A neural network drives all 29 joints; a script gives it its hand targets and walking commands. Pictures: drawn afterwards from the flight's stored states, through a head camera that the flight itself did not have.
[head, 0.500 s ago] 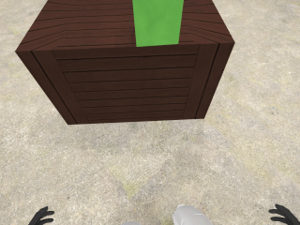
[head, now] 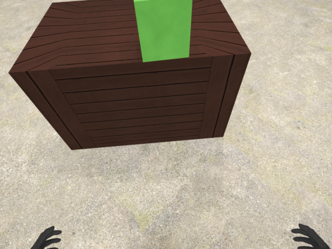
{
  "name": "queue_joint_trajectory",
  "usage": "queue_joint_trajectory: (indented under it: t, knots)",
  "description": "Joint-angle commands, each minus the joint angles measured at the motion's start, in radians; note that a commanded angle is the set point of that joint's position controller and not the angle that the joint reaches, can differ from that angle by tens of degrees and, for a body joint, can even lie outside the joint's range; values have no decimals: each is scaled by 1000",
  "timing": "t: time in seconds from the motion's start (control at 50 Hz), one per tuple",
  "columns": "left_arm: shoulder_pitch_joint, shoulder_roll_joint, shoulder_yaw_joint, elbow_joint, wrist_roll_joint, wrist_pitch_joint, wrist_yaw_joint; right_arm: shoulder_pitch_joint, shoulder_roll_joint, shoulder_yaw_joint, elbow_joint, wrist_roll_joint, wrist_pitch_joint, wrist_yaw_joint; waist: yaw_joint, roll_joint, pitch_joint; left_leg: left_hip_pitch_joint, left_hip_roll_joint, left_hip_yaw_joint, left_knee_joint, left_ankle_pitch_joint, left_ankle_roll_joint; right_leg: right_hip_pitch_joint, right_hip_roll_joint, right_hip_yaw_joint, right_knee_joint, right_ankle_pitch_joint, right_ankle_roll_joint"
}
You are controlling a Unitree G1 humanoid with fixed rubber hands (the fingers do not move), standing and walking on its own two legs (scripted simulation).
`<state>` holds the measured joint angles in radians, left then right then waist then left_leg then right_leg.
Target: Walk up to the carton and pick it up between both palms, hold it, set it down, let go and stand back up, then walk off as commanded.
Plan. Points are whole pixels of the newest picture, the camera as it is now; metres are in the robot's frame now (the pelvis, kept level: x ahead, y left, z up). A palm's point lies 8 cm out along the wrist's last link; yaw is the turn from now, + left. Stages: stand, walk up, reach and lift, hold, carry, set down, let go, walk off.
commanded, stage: stand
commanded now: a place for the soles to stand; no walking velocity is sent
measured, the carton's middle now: (162, 21) +0.97 +0.01 +0.05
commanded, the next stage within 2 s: none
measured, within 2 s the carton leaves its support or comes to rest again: neither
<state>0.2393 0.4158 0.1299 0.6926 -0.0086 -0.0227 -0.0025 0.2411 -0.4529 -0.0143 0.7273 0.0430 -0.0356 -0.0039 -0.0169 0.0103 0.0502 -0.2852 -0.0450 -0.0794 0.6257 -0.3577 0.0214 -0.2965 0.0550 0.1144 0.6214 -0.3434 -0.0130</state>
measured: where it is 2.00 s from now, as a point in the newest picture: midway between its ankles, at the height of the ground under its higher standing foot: outside the picture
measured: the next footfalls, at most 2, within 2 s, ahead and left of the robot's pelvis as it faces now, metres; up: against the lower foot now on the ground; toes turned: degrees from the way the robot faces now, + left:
none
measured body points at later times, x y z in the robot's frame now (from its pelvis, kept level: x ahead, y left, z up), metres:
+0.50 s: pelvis -0.03 -0.01 +0.00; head -0.02 -0.03 +0.45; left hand +0.11 +0.32 -0.06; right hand +0.09 -0.33 -0.09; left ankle -0.02 +0.12 -0.73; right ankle -0.01 -0.13 -0.73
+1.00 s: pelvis -0.03 -0.01 +0.00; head -0.02 -0.02 +0.45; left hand +0.11 +0.32 -0.06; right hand +0.09 -0.33 -0.09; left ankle -0.02 +0.12 -0.73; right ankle -0.01 -0.13 -0.73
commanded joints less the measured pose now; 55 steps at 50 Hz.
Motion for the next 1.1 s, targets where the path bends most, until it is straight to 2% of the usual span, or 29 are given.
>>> queue_joint_trajectory:
  t: [0.0,0.02,0.04,0.12,0.3,0.44,0.54,0.7,1.08]
  knots:
    - [-25,188,-28,-4,18,-34,6,-52,-131,-59,-30,-66,-19,-5,3,-5,-163,102,88,-101,-66,349,40,85,-143,173,-92,361,-109]
    - [-35,187,-30,0,18,-33,5,-49,-135,-59,-27,-66,-20,-4,1,-12,-153,110,91,-109,-88,336,44,64,-135,164,-101,316,-99]
    - [-92,167,-31,-7,16,-31,2,-73,-135,-44,-7,-58,-24,-1,13,-23,-156,105,101,-93,-106,302,36,73,-135,105,-104,330,-78]
    - [-93,156,-34,0,18,-27,-2,-91,-146,-37,5,-60,-28,-1,21,-11,-127,71,110,-100,-149,253,32,82,-121,92,-115,280,-64]
    - [-97,163,-35,7,21,-24,-6,-91,-147,-25,20,-62,-28,2,21,-10,-72,31,109,-103,-196,113,29,38,-118,112,-176,120,-63]
    - [-106,169,-34,5,23,-25,-8,-84,-145,-26,30,-65,-27,8,17,-25,-43,29,101,-96,-198,61,32,0,-125,132,-216,33,-65]
    - [-106,169,-35,3,21,-27,-8,-81,-148,-28,35,-64,-26,9,14,-39,-54,47,100,-89,-190,89,30,1,-133,136,-223,46,-65]
    - [-106,173,-35,10,20,-25,-4,-85,-143,-23,43,-61,-23,7,16,-37,-78,67,106,-83,-178,186,28,32,-137,123,-200,164,-61]
    - [-103,172,-35,17,20,-23,-2,-94,-141,-20,42,-60,-20,6,20,-28,-86,70,115,-80,-184,194,31,47,-135,116,-196,183,-56]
